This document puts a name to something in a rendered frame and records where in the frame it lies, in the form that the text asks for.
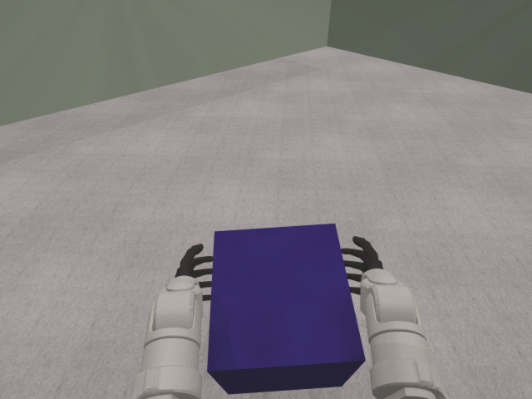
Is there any right robot hand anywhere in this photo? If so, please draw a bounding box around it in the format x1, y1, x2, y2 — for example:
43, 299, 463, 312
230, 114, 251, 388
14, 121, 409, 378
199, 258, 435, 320
341, 236, 383, 295

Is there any left robot hand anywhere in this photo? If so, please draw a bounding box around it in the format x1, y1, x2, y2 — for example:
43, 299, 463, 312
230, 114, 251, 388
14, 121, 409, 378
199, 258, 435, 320
175, 244, 213, 301

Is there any robot left forearm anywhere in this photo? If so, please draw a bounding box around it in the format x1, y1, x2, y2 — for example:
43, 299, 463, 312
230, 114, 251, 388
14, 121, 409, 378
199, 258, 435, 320
130, 276, 203, 399

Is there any robot right forearm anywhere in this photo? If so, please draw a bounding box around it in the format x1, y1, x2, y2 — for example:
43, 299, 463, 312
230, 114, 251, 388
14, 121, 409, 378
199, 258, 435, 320
360, 268, 450, 399

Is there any carton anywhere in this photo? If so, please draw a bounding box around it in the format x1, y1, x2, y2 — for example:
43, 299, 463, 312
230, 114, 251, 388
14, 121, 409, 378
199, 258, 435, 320
207, 224, 366, 394

